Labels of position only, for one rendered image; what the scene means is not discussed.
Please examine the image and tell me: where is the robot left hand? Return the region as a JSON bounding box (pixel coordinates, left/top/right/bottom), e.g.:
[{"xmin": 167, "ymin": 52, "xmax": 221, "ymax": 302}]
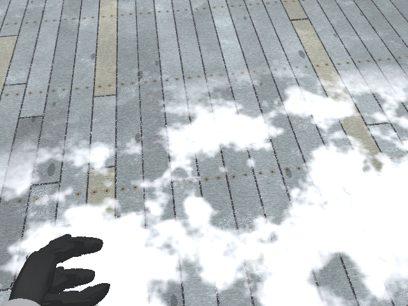
[{"xmin": 9, "ymin": 234, "xmax": 110, "ymax": 306}]

